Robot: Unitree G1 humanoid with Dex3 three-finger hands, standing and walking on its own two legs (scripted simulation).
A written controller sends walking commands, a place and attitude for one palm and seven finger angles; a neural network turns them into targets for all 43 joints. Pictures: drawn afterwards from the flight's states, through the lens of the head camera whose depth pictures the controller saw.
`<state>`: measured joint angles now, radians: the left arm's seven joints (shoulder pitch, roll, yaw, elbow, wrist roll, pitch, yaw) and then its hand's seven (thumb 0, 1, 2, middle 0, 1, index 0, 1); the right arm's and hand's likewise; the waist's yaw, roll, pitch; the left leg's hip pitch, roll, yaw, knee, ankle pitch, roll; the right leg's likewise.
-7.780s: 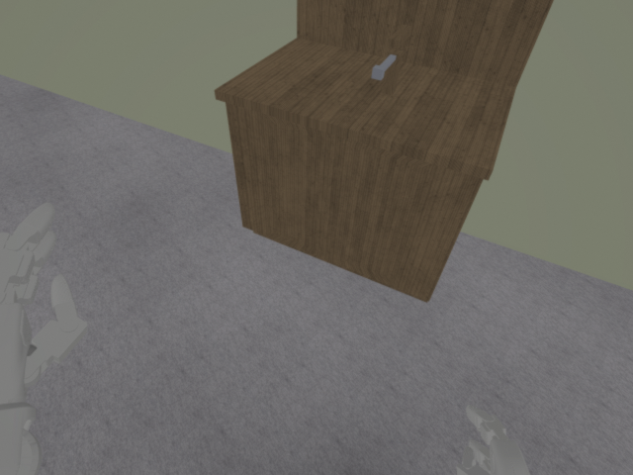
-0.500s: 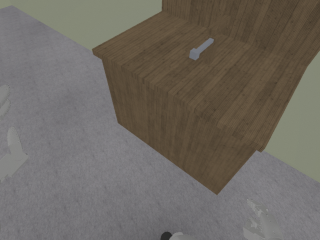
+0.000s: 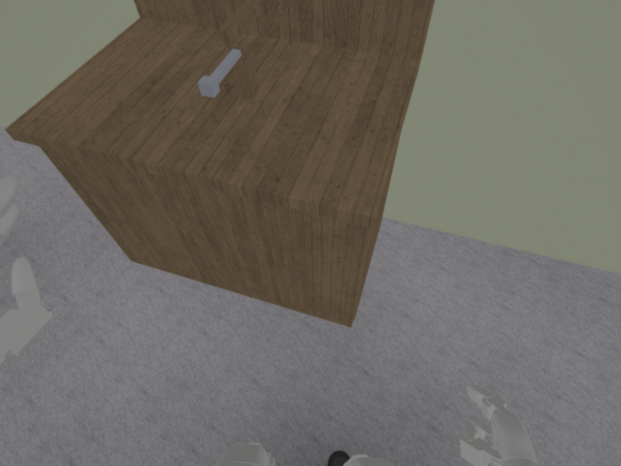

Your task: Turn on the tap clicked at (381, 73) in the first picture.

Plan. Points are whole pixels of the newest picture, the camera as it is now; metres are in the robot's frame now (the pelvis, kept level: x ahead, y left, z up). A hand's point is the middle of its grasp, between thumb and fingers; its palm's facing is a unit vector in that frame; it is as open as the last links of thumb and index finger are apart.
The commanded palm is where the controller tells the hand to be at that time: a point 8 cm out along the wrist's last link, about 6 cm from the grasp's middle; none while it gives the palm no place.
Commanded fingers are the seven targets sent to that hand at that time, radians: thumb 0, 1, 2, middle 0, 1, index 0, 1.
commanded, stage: turn to face it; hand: left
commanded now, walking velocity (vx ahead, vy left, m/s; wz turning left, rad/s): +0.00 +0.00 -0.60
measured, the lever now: (209, 86) +0.73 +0.23 +0.05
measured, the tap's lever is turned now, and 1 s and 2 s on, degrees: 0 0 0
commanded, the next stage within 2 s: take the last steps up to it in 0.86 s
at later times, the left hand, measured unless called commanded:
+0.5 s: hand (195, 303) +0.24 +0.12 +0.16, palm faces +0.10 -0.88 -0.47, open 7.4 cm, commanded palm +0.18 +0.18 +0.18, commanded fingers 0.00 0.90 0.90 -0.20 -0.30 -0.20 -0.30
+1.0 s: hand (272, 336) +0.21 +0.04 +0.17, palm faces -0.10 -0.88 -0.46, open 7.4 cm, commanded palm +0.19 +0.11 +0.18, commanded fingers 0.00 0.90 0.90 -0.20 -0.30 -0.20 -0.30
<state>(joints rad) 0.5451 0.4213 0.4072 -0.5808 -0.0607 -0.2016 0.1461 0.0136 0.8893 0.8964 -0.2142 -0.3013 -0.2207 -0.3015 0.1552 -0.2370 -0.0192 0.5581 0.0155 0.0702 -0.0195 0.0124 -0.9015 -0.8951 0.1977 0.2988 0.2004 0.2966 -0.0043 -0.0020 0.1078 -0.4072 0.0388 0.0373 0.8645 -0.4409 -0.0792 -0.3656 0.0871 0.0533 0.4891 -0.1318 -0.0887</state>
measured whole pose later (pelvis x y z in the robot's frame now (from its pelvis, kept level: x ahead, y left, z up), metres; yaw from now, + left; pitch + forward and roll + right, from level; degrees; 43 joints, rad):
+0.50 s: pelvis -0.06 -0.03 -0.01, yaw -19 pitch +0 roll +0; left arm 0.42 0.38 0.37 -0.53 -0.04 -0.19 0.15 0.01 0.89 0.90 -0.21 -0.30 -0.21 -0.30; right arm 0.15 -0.18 0.03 0.56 0.02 0.00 0.01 0.01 -0.90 -0.89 0.20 0.30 0.20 0.30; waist 0.02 0.04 0.15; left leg -0.41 0.14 0.04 1.01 -0.49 -0.08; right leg -0.37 0.04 -0.03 0.63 -0.26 -0.06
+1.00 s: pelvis -0.10 -0.04 -0.01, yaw -33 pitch +0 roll -1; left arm 0.47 0.38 0.36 -0.53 -0.02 -0.19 0.14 0.02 0.89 0.90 -0.21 -0.30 -0.21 -0.30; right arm 0.21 -0.17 0.02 0.55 0.02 -0.06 -0.01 0.01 -0.90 -0.90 0.20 0.30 0.20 0.30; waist 0.02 0.04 0.06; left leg -0.30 0.16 0.12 0.65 -0.33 -0.07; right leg -0.29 0.01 -0.09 0.58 -0.28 0.01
